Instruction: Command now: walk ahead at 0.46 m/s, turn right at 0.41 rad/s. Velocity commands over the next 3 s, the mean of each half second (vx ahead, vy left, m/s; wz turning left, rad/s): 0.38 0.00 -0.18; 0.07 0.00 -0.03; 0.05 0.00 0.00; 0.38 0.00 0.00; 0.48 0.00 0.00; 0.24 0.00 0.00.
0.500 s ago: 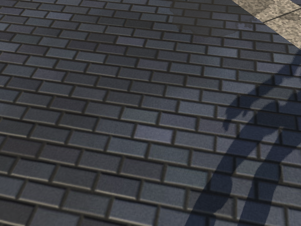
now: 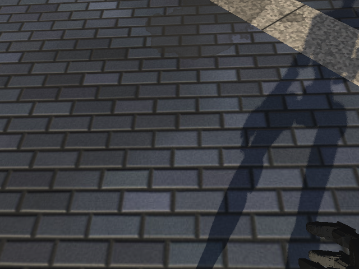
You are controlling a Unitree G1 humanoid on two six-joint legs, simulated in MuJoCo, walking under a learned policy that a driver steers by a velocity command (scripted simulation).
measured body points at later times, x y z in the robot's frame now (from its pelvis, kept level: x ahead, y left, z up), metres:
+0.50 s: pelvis +0.26 -0.01 +0.00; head +0.29 -0.02 +0.45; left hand +0.49 +0.21 -0.09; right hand +0.24 -0.28 -0.14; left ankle +0.18 +0.13 -0.74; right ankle +0.39 -0.13 -0.73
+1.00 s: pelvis +0.35 -0.02 +0.00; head +0.36 -0.01 +0.45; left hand +0.47 +0.22 -0.14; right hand +0.39 -0.29 -0.14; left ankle +0.34 +0.11 -0.74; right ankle +0.39 -0.13 -0.74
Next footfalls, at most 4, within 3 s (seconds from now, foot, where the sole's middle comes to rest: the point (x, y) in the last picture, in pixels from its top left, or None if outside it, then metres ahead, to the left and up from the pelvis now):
0.06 left None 0.22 0.13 -0.77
0.50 right None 0.43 -0.13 -0.77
0.82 left None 0.38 0.11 -0.77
2.08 left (199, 179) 0.83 0.08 -0.77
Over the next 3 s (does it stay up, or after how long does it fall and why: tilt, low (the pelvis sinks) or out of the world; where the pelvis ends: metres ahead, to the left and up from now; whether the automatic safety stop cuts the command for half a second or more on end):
stays up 1.06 -0.08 0.00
